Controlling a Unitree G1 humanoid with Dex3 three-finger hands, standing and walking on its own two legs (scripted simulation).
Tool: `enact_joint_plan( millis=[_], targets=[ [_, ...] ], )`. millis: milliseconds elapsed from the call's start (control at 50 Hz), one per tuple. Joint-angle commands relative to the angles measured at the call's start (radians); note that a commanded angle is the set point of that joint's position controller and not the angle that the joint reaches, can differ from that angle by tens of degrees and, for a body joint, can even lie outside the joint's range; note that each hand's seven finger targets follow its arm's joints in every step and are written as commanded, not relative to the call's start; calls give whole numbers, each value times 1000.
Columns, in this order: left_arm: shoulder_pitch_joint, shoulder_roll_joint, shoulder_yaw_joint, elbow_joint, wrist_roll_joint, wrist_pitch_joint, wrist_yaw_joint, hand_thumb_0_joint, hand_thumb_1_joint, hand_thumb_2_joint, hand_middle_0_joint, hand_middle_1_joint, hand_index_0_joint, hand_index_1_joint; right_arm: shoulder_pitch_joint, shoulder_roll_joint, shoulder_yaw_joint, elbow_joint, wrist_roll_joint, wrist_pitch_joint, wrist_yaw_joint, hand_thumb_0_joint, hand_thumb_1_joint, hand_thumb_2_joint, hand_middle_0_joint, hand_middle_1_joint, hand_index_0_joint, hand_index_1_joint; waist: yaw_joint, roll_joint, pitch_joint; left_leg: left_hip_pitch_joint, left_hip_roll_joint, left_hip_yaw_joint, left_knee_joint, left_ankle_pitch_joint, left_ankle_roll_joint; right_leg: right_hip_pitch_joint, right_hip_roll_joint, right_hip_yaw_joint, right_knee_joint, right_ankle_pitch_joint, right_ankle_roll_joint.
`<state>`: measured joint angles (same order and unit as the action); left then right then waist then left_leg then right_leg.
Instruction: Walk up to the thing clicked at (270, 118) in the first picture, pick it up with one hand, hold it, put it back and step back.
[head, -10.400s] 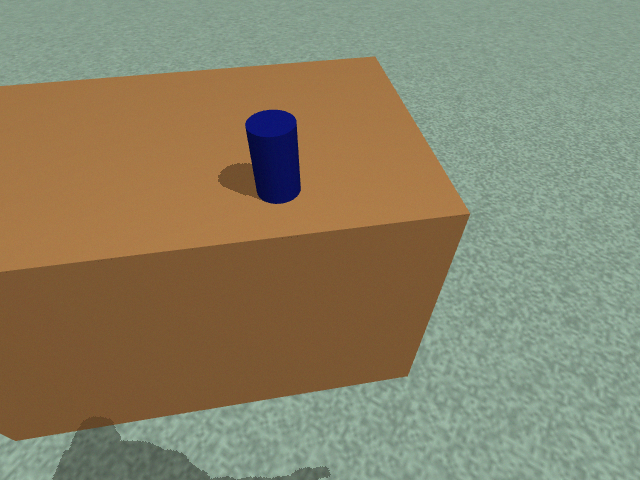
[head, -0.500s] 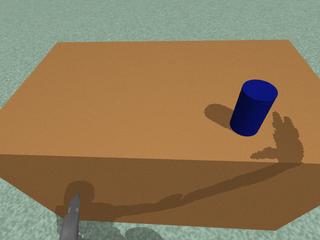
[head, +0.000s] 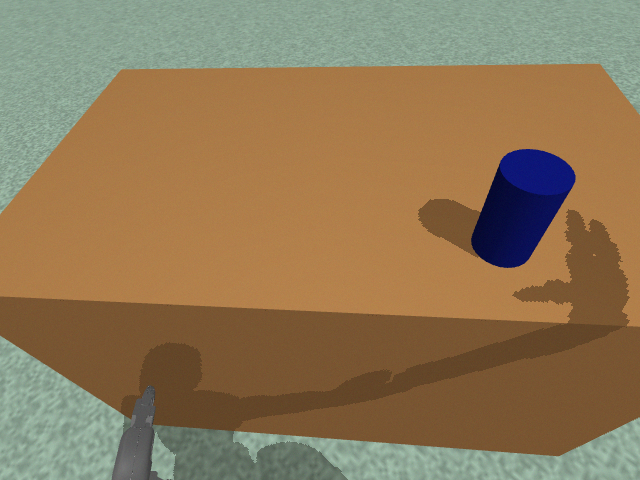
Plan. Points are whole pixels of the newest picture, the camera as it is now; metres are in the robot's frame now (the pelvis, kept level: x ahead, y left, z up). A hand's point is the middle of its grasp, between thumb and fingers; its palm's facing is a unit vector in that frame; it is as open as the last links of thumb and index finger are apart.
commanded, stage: go down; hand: right
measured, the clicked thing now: (516, 211) +0.48 -0.23 +0.07
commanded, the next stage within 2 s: approach in 0.78 s
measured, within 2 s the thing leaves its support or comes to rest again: neither
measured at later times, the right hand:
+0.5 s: hand out of the picture +0.38 -0.40 +0.20, palm faces +0.22 +0.98 +0.01, open 17.0 cm
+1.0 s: hand out of the picture +0.36 -0.40 +0.20, palm faces +0.24 +0.97 +0.01, open 17.1 cm
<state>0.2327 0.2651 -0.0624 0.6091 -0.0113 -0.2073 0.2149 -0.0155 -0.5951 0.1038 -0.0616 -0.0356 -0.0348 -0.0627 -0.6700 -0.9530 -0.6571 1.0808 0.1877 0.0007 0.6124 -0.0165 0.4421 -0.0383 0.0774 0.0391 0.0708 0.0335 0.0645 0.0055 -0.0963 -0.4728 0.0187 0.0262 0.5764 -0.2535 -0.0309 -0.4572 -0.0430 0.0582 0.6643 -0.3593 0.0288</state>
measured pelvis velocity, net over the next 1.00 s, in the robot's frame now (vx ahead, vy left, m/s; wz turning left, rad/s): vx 0.00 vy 0.00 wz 0.00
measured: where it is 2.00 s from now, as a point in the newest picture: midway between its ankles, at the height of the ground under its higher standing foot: outside the picture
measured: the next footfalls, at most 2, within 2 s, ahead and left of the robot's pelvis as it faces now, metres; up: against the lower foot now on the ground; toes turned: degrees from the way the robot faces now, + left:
none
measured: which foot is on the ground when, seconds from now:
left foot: down 0.00-1.00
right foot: down 0.00-1.00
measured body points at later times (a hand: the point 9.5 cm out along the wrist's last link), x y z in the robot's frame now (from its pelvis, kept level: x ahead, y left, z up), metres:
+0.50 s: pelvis +0.00 -0.01 +0.00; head +0.04 -0.02 +0.45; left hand +0.16 +0.26 -0.06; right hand +0.36 -0.46 +0.21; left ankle +0.02 +0.14 -0.72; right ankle -0.02 -0.13 -0.72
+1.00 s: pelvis +0.00 +0.00 +0.00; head +0.03 -0.02 +0.45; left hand +0.16 +0.26 -0.06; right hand +0.35 -0.45 +0.20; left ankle +0.02 +0.14 -0.72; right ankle -0.02 -0.13 -0.72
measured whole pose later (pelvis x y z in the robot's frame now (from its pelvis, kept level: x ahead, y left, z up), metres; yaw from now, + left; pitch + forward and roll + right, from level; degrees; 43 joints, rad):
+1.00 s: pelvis +0.00 +0.00 +0.00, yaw +0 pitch +9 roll +2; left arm 0.26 0.27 -0.06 0.54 -0.01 -0.21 0.21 -0.02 -0.59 0.09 -0.06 -0.04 -0.04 -0.06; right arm -0.67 -0.93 -0.65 1.05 0.19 0.01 0.60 -0.02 0.44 -0.04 0.08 0.04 0.07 0.03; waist 0.07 0.00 -0.11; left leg -0.50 0.02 0.03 0.61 -0.27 -0.03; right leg -0.48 -0.04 0.06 0.70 -0.38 0.03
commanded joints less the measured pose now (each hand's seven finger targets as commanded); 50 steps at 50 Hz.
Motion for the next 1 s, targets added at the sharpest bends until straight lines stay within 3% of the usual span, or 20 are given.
enact_joint_plan(
  millis=[0,40,120,140,240,320,380,400,520,600,640,700,720,740,760,780,860,880,940,980],
  targets=[
    [-53,141,46,-138,5,-60,12,0,-611,103,-50,-37,-24,-64,-361,-400,-28,-175,29,-66,12,0,463,-41,77,40,71,40,11,-175,-238,113,-28,12,-43,188,47,100,38,-27,-83,284,-31],
    [-31,147,53,-119,8,-62,13,0,-611,102,-50,-35,-23,-63,-355,-405,-35,-148,30,-63,12,0,466,-36,78,39,71,39,9,-159,-251,139,-20,5,-41,195,43,77,47,-34,-77,262,-39],
    [-52,185,80,-209,6,-73,17,0,-611,104,-50,-37,-25,-64,-420,-451,-40,-222,21,-85,10,0,486,-40,74,41,70,41,13,-193,-346,147,-19,4,-16,261,43,136,48,-35,-47,344,-34],
    [-1,195,92,-181,9,-67,18,0,-611,107,-52,-39,-26,-67,-397,-479,-66,-200,16,-83,4,0,465,-46,74,41,69,40,8,-199,-363,156,-20,6,-10,280,45,145,48,-32,-40,383,-28],
    [-35,131,44,-152,3,-57,6,0,-611,107,-50,-37,-23,-65,-390,-468,-72,-246,21,-80,-9,0,449,-35,84,37,76,37,-31,-251,-320,156,-21,8,-15,237,51,109,45,-30,-51,367,-23],
    [-85,144,45,-191,4,-59,11,0,-611,108,-51,-37,-23,-67,-396,-421,-34,-249,17,-55,-6,0,440,-45,82,40,74,40,-23,-267,-333,139,-33,18,-14,219,57,135,30,-20,-61,410,-10],
    [-11,202,105,-166,5,-53,15,0,-611,108,-53,-38,-24,-68,-345,-404,-33,-168,19,-32,-2,0,404,-46,86,38,76,37,5,-196,-319,144,-34,18,-6,290,53,139,31,-22,-39,489,-13],
    [-3,199,96,-169,5,-51,13,0,-611,106,-53,-38,-25,-67,-356,-398,-31,-174,26,-33,2,0,412,-46,86,39,76,38,8,-178,-299,134,-36,22,-4,289,52,128,28,-19,-42,499,-14],
    [57,137,52,-180,3,-45,-6,0,-611,100,-51,-35,-26,-62,-317,-409,-49,-177,21,-37,7,0,443,-49,80,42,74,42,-10,-186,-260,117,-37,23,-16,218,54,116,27,-25,-55,417,-17],
    [21,130,40,-206,2,-47,-9,0,-611,100,-51,-37,-26,-63,-328,-429,-70,-221,25,-52,8,0,448,-49,78,42,71,42,-24,-191,-312,179,-22,4,-14,245,50,88,44,-40,-55,358,-28],
    [2,180,87,-207,1,-51,2,0,-611,97,-50,-38,-28,-62,-363,-421,-57,-250,33,-61,9,0,457,-49,76,42,69,42,-8,-198,-305,146,-26,10,-13,216,52,106,40,-33,-61,335,-27],
    [-28,171,79,-161,4,-57,4,0,-609,96,-50,-39,-28,-62,-371,-430,-64,-273,27,-70,-4,0,460,-45,78,41,71,41,-23,-271,-303,118,-23,6,-15,175,58,116,41,-32,-61,303,-21],
    [11,172,79,-118,6,-53,6,0,-611,102,-49,-39,-25,-65,-342,-402,-47,-224,35,-65,-2,0,439,-43,83,39,73,39,-8,-233,-262,98,-31,15,-16,158,58,97,35,-23,-66,307,-20],
    [-59,160,63,-160,5,-61,4,0,-611,98,-49,-38,-25,-63,-366,-405,-52,-258,34,-71,-3,0,436,-38,85,38,75,38,-20,-259,-292,108,-25,9,-13,168,59,104,37,-25,-57,309,-19],
    [-92,174,73,-209,6,-72,9,0,-611,97,-50,-39,-28,-63,-413,-418,-51,-290,32,-80,-7,0,428,-41,85,38,75,38,0,-249,-338,131,-22,5,-9,192,56,110,39,-28,-50,310,-24],
    [-84,157,50,-205,6,-71,12,0,-611,98,-50,-36,-26,-61,-408,-425,-58,-291,27,-81,-8,0,440,-42,84,39,75,39,-16,-230,-349,149,-21,5,-8,202,54,107,42,-30,-50,311,-26],
    [-38,175,70,-200,3,-64,18,0,-611,98,-52,-24,-17,-59,-362,-416,-57,-277,35,-75,-5,0,532,-47,64,45,66,45,-8,-216,-339,144,-26,16,-1,227,50,129,40,-26,-48,362,-24],
    [16,160,58,-166,6,-59,17,0,-603,76,-55,-37,-31,-62,-363,-439,-67,-277,31,-69,-5,0,452,-23,88,29,75,28,-11,-229,-332,136,-27,15,-4,228,51,130,41,-28,-46,377,-21],
    [67,169,87,-162,4,-51,12,0,-609,77,-58,-40,-34,-66,-283,-359,-39,-186,35,-33,-12,0,369,-27,91,27,77,26,-2,-170,-253,141,-31,20,-14,223,48,91,42,-31,-65,345,-23],
    [30,165,88,-231,3,-61,7,0,-601,72,-59,-41,-37,-64,-317,-315,-12,-215,37,-32,-17,0,364,-24,95,26,82,26,6,-170,-235,129,-30,18,-17,226,46,88,40,-36,-63,338,-24]
  ],
)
